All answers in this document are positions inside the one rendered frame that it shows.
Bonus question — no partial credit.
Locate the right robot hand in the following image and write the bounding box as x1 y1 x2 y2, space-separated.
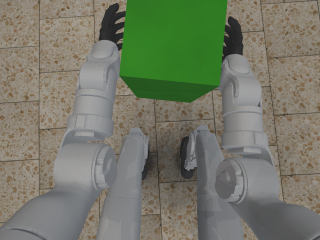
221 16 244 63

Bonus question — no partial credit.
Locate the robot right forearm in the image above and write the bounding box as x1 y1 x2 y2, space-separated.
217 54 280 183

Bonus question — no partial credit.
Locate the robot left upper arm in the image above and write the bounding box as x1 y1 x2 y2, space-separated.
0 142 118 240

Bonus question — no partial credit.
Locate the left robot hand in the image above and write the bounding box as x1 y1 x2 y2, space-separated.
98 3 126 51

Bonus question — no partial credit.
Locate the carton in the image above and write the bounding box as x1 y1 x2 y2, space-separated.
119 0 228 103

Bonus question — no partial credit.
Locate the left robot thigh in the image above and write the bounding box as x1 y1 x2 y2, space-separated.
95 132 149 240

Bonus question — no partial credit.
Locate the robot left forearm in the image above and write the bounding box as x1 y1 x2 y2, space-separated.
53 40 121 179

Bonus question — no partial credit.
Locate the right robot foot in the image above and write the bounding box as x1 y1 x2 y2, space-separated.
180 136 194 179

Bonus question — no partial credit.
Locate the robot right upper arm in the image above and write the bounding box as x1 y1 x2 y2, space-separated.
214 157 320 240

